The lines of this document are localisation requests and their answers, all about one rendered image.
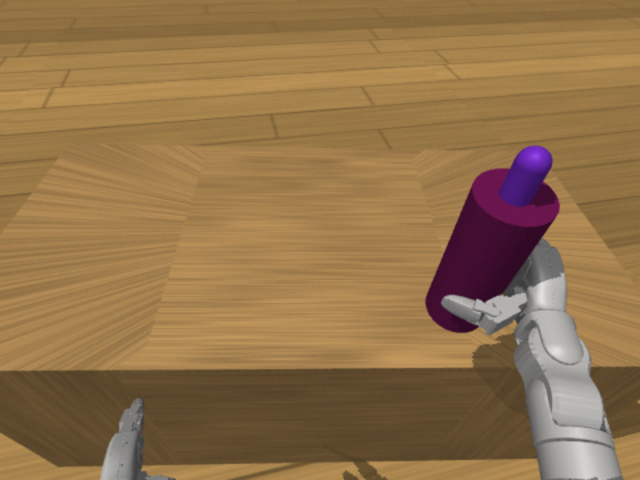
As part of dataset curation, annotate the right robot hand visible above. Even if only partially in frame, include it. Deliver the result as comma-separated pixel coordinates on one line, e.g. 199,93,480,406
441,238,567,335

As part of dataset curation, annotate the left robot hand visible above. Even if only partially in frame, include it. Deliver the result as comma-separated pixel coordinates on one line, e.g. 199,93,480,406
100,398,176,480

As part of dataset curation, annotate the right robot arm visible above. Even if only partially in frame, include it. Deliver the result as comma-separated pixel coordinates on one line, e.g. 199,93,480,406
514,309,623,480

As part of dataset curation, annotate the bottle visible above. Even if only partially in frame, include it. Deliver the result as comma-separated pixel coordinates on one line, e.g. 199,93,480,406
426,146,560,333

